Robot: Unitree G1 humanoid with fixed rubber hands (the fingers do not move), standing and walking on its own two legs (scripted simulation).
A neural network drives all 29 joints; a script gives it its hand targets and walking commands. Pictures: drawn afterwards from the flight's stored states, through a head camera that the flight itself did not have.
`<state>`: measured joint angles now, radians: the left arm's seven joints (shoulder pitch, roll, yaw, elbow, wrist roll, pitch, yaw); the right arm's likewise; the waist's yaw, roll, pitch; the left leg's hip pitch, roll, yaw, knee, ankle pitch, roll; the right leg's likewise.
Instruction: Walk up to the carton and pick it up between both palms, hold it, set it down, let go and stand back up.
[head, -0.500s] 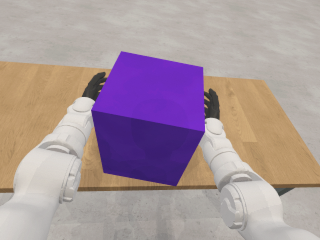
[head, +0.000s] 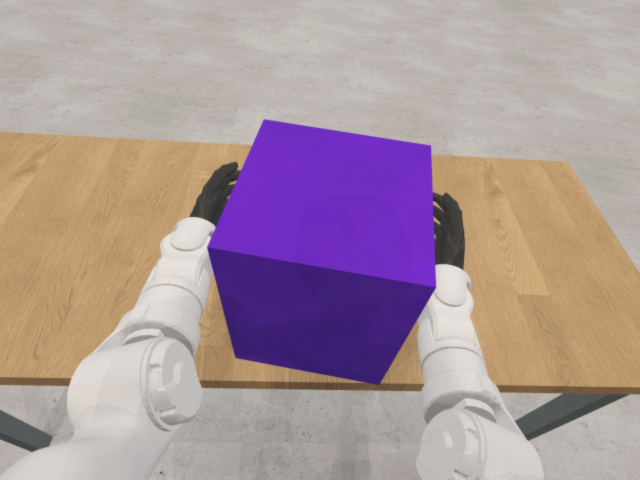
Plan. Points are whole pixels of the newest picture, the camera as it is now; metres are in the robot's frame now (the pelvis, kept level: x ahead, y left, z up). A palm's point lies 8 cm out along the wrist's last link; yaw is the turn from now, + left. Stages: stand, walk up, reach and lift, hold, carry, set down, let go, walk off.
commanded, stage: reach and lift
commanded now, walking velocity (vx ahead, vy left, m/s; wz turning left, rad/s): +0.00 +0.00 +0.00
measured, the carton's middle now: (325, 260) +0.41 -0.08 +0.04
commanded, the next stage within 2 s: none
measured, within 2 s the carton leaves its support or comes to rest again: leaves its support in 1.30 s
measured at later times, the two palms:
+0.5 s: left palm (209, 218) +0.46 +0.07 +0.08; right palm (444, 258) +0.36 -0.22 +0.08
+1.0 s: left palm (209, 218) +0.46 +0.07 +0.08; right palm (444, 258) +0.36 -0.22 +0.08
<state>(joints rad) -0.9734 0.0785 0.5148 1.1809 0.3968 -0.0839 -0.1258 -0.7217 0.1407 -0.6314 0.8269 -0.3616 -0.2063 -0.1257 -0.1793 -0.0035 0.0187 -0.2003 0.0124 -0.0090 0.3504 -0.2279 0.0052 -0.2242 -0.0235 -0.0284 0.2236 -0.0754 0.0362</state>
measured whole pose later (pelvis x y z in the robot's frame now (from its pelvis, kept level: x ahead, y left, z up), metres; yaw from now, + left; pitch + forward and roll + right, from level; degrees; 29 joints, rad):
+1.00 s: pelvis +0.02 +0.01 +0.00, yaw +0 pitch +3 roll -2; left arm -0.85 0.01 0.41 0.91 0.37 0.04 -0.12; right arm -0.63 0.08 -0.48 0.84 -0.21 -0.28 -0.15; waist -0.18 -0.04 0.05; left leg -0.14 0.02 0.01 0.34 -0.25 0.01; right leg -0.15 -0.02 -0.06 0.18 -0.08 0.04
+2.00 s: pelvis +0.00 +0.00 +0.00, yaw +0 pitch -1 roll -2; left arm -0.73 0.00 0.29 0.78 0.24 0.07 -0.01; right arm -0.65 -0.04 -0.21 0.88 0.00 -0.23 -0.17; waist -0.12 -0.03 0.02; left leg -0.07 0.02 0.01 0.32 -0.23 0.01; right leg -0.08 -0.02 -0.07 0.16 -0.06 0.03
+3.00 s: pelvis -0.03 -0.02 +0.00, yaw +2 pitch -9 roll -1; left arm -0.71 -0.04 0.35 0.32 0.33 0.61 -0.05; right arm -0.78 -0.07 -0.14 0.74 0.09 0.14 -0.14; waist -0.11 -0.06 0.06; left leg 0.02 0.02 -0.01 0.33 -0.20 -0.01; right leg -0.01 -0.03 -0.10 0.25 -0.09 0.01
